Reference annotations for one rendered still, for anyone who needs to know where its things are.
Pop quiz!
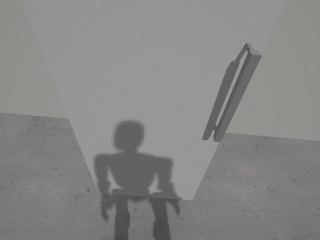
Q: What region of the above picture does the handle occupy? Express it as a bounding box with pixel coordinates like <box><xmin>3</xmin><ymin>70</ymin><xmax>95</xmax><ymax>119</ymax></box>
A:
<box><xmin>213</xmin><ymin>42</ymin><xmax>262</xmax><ymax>142</ymax></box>

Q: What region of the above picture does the fridge door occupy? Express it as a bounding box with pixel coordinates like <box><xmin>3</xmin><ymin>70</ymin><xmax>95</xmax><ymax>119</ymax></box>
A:
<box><xmin>21</xmin><ymin>0</ymin><xmax>287</xmax><ymax>201</ymax></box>

